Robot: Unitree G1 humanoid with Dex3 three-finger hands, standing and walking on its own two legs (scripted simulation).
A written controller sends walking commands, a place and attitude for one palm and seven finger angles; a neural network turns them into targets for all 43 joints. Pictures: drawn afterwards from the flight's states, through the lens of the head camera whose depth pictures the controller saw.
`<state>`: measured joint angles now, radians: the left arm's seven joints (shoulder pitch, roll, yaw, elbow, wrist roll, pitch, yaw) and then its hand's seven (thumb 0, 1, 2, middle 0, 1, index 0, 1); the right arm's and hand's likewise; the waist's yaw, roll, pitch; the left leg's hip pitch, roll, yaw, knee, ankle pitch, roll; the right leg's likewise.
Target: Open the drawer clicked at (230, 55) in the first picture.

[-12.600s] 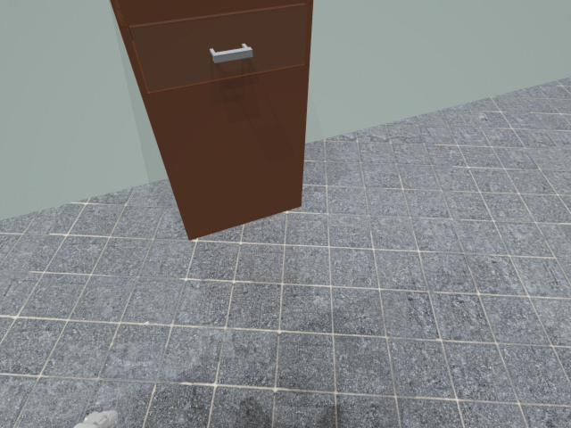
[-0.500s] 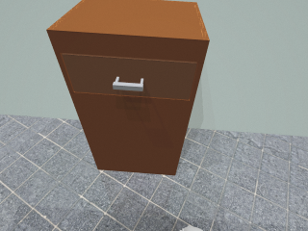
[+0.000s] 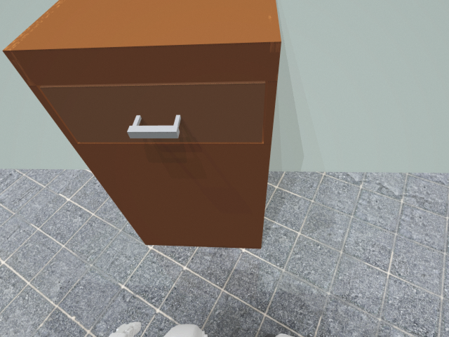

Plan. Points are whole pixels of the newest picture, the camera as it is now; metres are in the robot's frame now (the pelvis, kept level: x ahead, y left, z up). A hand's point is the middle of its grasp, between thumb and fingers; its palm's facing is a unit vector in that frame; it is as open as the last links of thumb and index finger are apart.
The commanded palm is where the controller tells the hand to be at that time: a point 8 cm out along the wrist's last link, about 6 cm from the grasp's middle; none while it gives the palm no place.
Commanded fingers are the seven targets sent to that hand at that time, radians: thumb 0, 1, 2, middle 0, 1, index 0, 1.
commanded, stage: come to a stop and stand still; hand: left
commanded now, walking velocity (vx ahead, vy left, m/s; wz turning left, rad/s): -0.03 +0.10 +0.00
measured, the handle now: (155, 125) +0.55 +0.20 +0.04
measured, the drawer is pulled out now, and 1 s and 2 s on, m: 0.00 0.00 0.00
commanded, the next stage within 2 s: look again from close up in 1.10 s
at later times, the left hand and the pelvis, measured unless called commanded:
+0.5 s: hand out of the picture -0.08 +0.25 -0.17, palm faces +0.04 -0.98 -0.19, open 7.4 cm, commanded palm none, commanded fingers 0.00 0.90 0.90 -0.20 -0.30 -0.20 -0.30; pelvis -0.05 +0.06 +0.01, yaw -1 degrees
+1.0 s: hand out of the picture -0.02 +0.17 -0.17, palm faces +0.06 -0.97 -0.22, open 7.2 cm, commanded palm none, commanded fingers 0.00 0.90 0.90 -0.20 -0.30 -0.20 -0.30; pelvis -0.04 -0.01 +0.00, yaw +1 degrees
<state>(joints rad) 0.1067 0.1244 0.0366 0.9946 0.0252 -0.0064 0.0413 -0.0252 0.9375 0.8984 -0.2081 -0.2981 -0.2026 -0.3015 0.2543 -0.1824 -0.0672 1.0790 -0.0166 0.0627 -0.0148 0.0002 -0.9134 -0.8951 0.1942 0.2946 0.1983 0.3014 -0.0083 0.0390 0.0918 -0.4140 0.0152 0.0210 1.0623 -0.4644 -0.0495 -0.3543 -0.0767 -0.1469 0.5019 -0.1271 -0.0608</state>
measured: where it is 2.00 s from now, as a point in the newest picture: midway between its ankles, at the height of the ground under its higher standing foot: outside the picture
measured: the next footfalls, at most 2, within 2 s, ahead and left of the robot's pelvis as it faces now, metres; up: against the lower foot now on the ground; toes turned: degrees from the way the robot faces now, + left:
left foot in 0.24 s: +0.00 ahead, +0.15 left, +0.00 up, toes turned +4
right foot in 0.66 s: -0.03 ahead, -0.08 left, +0.00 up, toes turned -4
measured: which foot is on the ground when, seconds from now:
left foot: up 0.00-0.22, down 0.24-1.00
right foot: down 0.00-0.24, up 0.26-0.64, down 0.66-1.00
